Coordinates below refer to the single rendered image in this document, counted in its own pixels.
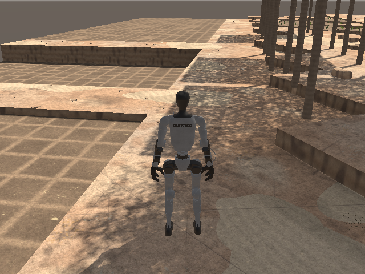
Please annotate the left robot hand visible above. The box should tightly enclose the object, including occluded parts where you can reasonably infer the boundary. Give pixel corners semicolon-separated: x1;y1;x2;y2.
151;165;164;182

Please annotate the left robot forearm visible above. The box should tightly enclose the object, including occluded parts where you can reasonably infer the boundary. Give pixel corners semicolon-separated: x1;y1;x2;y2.
152;139;163;167

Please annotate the robot right upper arm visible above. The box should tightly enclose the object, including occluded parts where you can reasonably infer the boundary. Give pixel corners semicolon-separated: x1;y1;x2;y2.
194;115;208;148

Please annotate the right robot shin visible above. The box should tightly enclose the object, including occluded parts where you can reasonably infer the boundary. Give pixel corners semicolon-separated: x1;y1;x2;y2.
193;189;201;226

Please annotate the right robot forearm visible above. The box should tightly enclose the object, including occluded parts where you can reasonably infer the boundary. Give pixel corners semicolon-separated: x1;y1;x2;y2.
202;139;213;167

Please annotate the right robot hand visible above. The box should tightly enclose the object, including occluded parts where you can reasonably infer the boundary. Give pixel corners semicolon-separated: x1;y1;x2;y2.
201;165;214;181

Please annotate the right robot foot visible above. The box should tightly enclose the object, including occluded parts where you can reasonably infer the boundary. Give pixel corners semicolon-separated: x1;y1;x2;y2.
193;221;201;235

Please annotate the robot left upper arm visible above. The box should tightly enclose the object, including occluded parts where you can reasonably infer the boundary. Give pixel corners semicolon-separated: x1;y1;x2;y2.
157;115;171;147

